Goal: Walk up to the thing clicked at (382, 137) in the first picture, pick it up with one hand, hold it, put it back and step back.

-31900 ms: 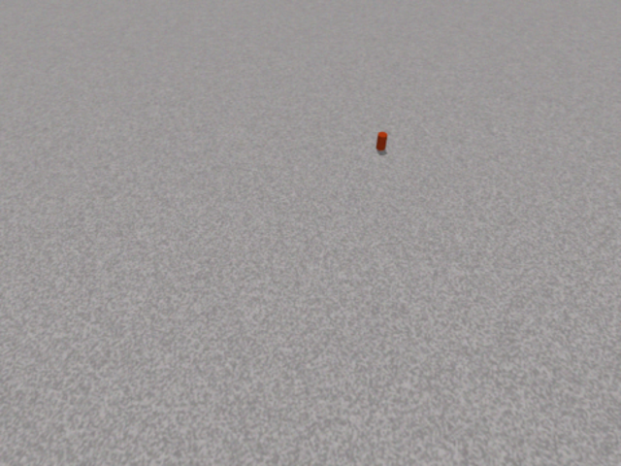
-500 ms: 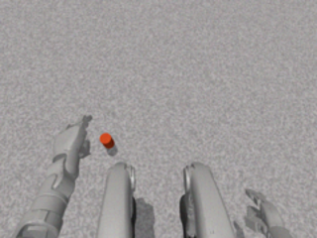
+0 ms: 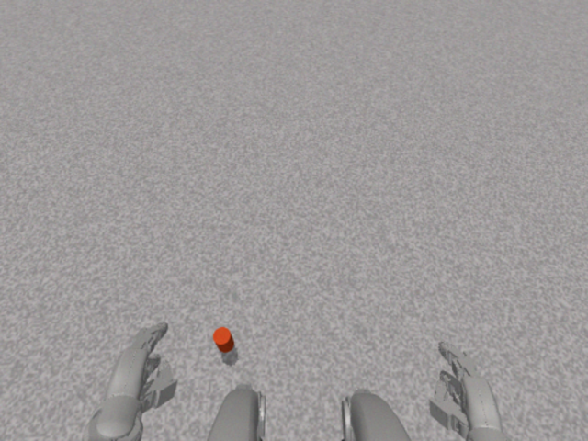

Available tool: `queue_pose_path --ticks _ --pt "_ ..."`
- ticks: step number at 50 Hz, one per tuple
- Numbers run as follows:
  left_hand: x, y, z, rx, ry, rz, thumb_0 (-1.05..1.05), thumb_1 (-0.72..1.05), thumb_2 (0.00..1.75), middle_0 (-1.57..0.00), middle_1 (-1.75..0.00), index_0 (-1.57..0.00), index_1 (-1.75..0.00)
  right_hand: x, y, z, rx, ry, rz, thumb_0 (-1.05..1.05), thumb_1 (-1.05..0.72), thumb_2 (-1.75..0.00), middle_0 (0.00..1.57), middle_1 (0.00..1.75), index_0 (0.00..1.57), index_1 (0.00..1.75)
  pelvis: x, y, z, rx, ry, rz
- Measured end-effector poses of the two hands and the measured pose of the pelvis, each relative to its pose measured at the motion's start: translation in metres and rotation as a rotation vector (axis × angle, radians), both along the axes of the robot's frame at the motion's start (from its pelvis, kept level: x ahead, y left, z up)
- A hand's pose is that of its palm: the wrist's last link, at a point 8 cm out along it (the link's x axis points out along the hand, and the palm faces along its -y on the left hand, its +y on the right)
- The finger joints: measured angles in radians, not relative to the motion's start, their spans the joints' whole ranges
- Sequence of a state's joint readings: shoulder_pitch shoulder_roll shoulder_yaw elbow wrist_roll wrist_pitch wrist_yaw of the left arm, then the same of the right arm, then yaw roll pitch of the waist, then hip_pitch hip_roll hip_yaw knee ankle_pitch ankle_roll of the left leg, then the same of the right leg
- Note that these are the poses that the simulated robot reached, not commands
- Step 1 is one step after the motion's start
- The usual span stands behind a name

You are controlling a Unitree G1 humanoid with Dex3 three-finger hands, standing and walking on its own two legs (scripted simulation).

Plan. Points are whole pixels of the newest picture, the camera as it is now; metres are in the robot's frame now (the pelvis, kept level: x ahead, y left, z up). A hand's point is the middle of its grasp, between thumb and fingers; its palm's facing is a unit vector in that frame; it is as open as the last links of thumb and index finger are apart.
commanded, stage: home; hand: left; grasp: from above
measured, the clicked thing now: (223, 340) +0.42 +0.21 -0.61
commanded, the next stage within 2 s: none
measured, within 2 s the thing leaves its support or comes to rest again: neither
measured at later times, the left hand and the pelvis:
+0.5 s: hand (156, 392) +0.19 +0.18 +0.01, palm faces +0.08 -0.98 -0.19, open 7.4 cm; pelvis +0.03 +0.00 +0.05, yaw +2 degrees
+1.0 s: hand (156, 391) +0.19 +0.18 +0.01, palm faces +0.07 -0.98 -0.20, open 7.6 cm; pelvis +0.03 +0.00 +0.06, yaw +1 degrees
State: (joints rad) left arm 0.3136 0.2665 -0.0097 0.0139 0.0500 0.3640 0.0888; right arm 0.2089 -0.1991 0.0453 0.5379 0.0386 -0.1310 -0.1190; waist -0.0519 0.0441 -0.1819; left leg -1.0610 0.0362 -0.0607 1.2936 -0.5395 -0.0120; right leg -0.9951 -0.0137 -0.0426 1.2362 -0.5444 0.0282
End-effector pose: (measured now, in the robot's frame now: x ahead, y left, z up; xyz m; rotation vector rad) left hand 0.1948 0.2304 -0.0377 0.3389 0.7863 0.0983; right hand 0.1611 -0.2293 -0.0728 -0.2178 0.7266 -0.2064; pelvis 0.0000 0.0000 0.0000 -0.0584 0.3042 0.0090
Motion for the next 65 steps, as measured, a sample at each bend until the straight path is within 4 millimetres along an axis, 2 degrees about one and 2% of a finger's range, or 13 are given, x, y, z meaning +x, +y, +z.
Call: queue_pose_path --ticks 8,14,21,26,46,65 --pt "-0.016 -0.002 0.059 -0.098 0.003 0.109 0.01 0.90 0.90 -0.20 -0.30 -0.20 -0.30 -0.005 -0.006 0.045 -0.027 -0.040 -0.047 0.01 -0.91 -0.90 0.21 0.30 0.21 0.30 0.022 0.000 0.040 0.005 -0.076 0.010" --pt "-0.022 -0.002 0.077 -0.129 -0.005 0.128 0.01 0.90 0.90 -0.20 -0.29 -0.20 -0.29 0.009 -0.011 0.065 -0.048 -0.115 -0.047 0.01 -0.90 -0.90 0.20 0.30 0.20 0.30 0.030 -0.001 0.052 0.009 -0.108 0.016" --pt "-0.025 -0.002 0.075 -0.146 0.008 0.129 0.01 0.90 0.90 -0.20 -0.29 -0.20 -0.29 0.028 -0.013 0.077 -0.067 -0.180 -0.013 0.01 -0.90 -0.90 0.20 0.30 0.20 0.30 0.032 -0.002 0.054 0.013 -0.125 0.022" --pt "-0.025 -0.003 0.073 -0.153 0.007 0.127 0.01 0.90 0.90 -0.20 -0.29 -0.20 -0.29 0.033 -0.012 0.080 -0.073 -0.190 0.005 0.01 -0.90 -0.90 0.20 0.30 0.21 0.30 0.032 -0.003 0.055 0.014 -0.132 0.024" --pt "-0.024 -0.003 0.074 -0.139 0.003 0.118 0.01 0.88 0.89 -0.20 -0.29 -0.19 -0.29 0.015 -0.010 0.067 -0.059 -0.125 -0.005 0.01 -0.90 -0.90 0.21 0.30 0.21 0.30 0.031 -0.003 0.056 0.015 -0.137 0.018" --pt "-0.027 0.000 0.075 -0.136 0.002 0.106 0.01 0.87 0.88 -0.20 -0.29 -0.19 -0.29 0.018 -0.010 0.074 -0.070 -0.155 -0.006 0.01 -0.90 -0.90 0.21 0.30 0.21 0.30 0.027 0.000 0.056 0.012 -0.146 0.016"
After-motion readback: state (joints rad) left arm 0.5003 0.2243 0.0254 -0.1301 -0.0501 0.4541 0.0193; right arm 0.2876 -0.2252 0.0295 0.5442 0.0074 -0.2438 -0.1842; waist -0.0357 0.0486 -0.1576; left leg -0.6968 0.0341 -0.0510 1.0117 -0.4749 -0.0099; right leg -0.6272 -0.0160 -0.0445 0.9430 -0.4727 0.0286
